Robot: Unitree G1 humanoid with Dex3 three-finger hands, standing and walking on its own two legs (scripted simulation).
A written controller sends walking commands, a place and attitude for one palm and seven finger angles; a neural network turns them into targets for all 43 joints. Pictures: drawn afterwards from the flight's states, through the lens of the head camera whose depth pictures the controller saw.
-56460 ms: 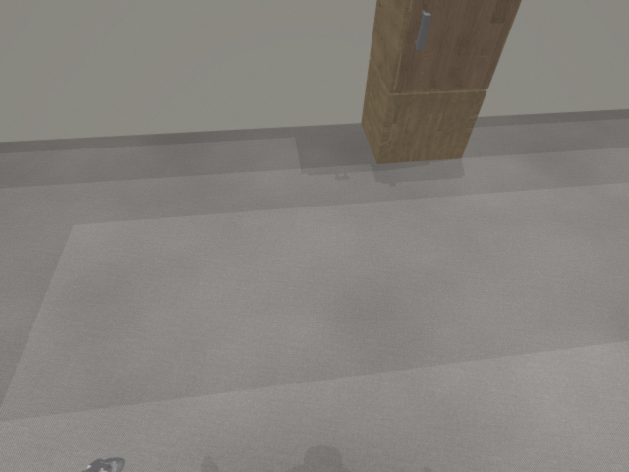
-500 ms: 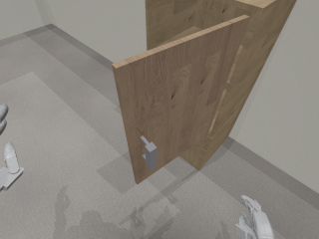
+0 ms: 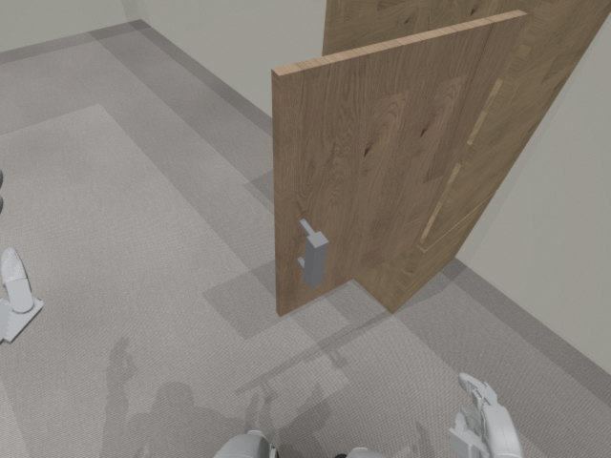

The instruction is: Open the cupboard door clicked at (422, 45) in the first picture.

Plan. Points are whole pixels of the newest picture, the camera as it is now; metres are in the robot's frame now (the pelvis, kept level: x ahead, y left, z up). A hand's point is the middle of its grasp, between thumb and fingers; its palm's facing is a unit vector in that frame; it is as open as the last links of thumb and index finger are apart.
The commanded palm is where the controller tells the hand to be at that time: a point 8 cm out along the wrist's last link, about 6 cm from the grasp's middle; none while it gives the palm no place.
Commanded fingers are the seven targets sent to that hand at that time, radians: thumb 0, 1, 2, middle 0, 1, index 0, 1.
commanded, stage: step back with the hand held close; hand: left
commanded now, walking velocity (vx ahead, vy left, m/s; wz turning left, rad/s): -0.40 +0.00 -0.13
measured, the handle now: (308, 253) +0.46 +0.03 -0.06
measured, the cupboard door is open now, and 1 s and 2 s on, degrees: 80 80 80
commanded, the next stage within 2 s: stop stepping back and stand still in 0.26 s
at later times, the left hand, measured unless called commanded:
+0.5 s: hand (49, 370) +0.15 +0.21 +0.19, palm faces +0.24 -0.86 -0.44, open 7.5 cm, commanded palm +0.08 +0.27 +0.20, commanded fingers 0.00 0.90 0.90 -0.20 -0.30 -0.20 -0.30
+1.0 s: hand out of the picture +0.09 +0.22 +0.18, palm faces +0.30 -0.84 -0.46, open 7.5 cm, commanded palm +0.03 +0.27 +0.20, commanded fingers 0.00 0.90 0.90 -0.20 -0.30 -0.20 -0.30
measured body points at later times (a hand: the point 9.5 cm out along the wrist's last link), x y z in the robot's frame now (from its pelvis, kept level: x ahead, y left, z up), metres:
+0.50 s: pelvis -0.11 +0.00 +0.01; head -0.08 +0.02 +0.46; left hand +0.13 +0.26 +0.21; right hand +0.04 -0.25 -0.07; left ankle +0.00 +0.08 -0.72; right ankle -0.22 -0.11 -0.71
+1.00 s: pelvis -0.15 +0.00 +0.02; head -0.15 -0.01 +0.47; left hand +0.06 +0.26 +0.20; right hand -0.06 -0.28 -0.08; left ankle -0.14 +0.14 -0.72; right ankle -0.17 -0.07 -0.72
